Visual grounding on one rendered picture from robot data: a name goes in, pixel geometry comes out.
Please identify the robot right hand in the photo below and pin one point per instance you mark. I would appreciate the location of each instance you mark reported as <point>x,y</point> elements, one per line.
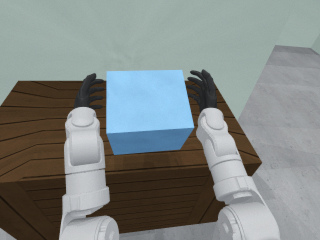
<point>207,92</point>

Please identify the robot left hand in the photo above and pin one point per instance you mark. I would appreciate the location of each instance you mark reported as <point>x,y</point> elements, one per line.
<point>83,98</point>

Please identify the robot left upper arm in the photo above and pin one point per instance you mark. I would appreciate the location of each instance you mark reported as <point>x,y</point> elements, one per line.
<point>91,228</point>

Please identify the pedestal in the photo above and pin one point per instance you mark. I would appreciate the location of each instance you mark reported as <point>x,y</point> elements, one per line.
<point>147,191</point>

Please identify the right robot forearm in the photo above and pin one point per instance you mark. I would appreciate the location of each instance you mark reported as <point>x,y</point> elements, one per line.
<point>232,185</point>

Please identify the left robot forearm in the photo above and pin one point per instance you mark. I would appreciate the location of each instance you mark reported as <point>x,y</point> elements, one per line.
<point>84,164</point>

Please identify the robot right upper arm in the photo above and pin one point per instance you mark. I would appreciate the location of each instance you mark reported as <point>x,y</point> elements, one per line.
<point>247,221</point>

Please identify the carton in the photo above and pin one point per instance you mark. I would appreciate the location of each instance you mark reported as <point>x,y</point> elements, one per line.
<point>147,111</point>

